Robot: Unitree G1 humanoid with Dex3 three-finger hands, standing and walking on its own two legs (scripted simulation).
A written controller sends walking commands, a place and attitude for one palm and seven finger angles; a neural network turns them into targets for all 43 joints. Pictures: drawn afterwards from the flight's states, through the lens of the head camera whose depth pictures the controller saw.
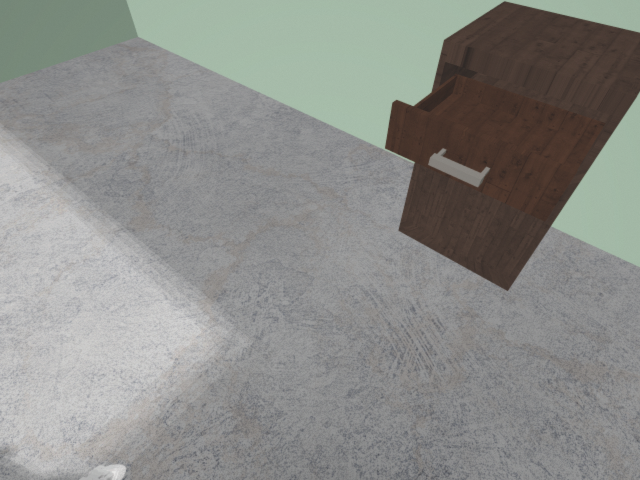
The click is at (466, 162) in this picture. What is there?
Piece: drawer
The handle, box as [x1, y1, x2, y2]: [428, 148, 489, 186]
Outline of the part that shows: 430,157 428,163 429,165 476,186 480,184 483,177 489,169 488,167 486,167 480,173 442,156 445,152 445,149 443,148 436,154 434,153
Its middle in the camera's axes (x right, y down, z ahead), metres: +0.33 -0.18 +0.93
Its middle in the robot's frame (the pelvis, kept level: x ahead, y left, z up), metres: +0.82 -0.30 -0.10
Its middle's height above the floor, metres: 0.67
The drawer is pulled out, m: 0.30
